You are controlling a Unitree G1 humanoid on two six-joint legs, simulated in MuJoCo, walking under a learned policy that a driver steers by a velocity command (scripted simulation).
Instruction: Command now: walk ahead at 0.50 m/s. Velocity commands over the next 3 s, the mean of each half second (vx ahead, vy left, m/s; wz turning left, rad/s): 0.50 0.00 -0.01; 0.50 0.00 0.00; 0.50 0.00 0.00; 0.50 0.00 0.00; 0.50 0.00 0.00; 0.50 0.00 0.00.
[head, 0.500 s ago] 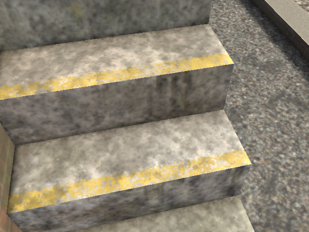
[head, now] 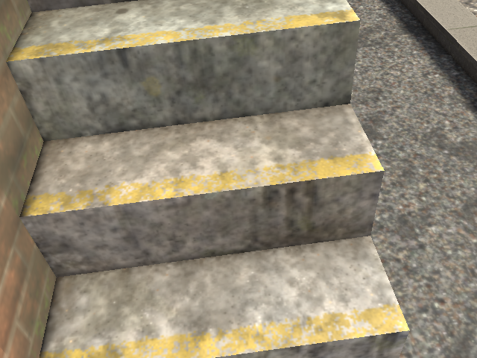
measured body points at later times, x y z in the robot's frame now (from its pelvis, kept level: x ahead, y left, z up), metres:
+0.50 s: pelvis +0.12 +0.15 +0.08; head +0.11 +0.22 +0.53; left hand +0.13 +0.37 -0.11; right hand +0.18 -0.09 -0.03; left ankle +0.14 +0.28 -0.54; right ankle +0.05 -0.03 -0.44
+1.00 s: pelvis +0.17 +0.08 +0.19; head +0.16 +0.09 +0.64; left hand +0.14 +0.34 +0.06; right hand +0.45 -0.11 +0.14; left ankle +0.11 +0.27 -0.53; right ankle +0.23 -0.03 -0.53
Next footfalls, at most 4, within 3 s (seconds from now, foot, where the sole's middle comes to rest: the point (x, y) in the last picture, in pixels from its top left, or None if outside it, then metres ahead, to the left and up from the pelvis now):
0.36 left None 0.16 0.30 -0.56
0.98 right None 0.27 -0.03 -0.56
1.64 left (146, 355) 0.41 0.25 -0.36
2.20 right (268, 149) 0.77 0.00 -0.15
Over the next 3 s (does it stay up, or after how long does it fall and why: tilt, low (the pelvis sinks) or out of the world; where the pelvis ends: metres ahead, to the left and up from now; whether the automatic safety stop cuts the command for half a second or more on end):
stays up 0.97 0.16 0.81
